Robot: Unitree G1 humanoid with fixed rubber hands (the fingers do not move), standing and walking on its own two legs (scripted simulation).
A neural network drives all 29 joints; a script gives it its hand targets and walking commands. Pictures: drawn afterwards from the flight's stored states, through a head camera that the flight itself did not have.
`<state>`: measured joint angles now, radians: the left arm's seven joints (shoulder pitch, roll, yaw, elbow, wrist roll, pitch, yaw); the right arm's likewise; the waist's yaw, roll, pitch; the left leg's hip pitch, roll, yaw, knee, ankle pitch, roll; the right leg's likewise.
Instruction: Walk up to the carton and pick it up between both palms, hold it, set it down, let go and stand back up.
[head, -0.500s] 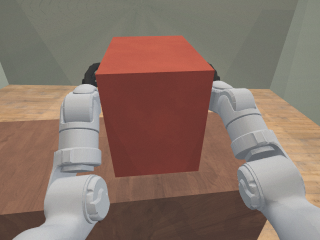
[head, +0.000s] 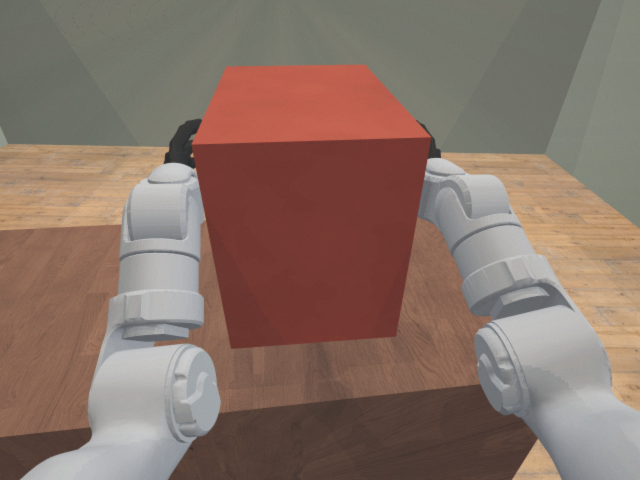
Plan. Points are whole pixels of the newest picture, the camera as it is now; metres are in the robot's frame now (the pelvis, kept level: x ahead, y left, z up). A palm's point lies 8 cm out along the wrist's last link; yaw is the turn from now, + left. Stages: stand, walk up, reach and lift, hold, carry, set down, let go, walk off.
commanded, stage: hold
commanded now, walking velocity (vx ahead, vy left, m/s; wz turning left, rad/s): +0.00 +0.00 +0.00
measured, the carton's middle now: (305, 191) +0.41 +0.00 +0.25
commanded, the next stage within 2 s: none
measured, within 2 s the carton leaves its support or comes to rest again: neither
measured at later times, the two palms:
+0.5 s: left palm (155, 182) +0.34 +0.15 +0.30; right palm (431, 173) +0.34 -0.13 +0.31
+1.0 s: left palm (175, 181) +0.36 +0.14 +0.29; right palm (429, 178) +0.36 -0.14 +0.29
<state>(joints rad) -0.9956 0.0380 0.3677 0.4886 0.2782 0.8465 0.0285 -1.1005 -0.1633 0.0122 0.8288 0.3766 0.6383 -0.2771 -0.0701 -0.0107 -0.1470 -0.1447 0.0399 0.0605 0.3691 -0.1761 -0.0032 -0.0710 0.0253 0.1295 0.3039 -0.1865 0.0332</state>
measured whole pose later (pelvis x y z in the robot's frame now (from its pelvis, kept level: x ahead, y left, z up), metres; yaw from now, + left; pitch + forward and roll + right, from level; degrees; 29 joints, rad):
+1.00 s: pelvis -0.02 +0.00 +0.00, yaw +0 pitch -3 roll -1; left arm -1.01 0.04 0.38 0.53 0.29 0.80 0.03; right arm -1.12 -0.17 0.03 0.88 0.35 0.59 -0.25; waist -0.07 -0.01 -0.16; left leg -0.17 0.04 0.06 0.37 -0.15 0.00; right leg -0.10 0.03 0.13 0.31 -0.17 0.03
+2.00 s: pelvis -0.03 +0.00 +0.00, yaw +0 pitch -5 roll -1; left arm -1.00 0.04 0.38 0.53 0.28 0.82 0.01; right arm -1.13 -0.17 0.04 0.89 0.35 0.63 -0.26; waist -0.07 -0.01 -0.16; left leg -0.15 0.04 0.06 0.37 -0.13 0.00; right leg -0.08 0.03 0.13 0.30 -0.14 0.03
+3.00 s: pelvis -0.03 +0.01 +0.00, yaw +0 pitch -7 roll -1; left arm -0.98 0.04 0.38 0.47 0.28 0.88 0.00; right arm -1.11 -0.17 0.04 0.82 0.40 0.69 -0.29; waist -0.07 -0.01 -0.17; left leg -0.12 0.04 0.06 0.39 -0.16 0.00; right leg -0.04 0.03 0.13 0.30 -0.16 0.03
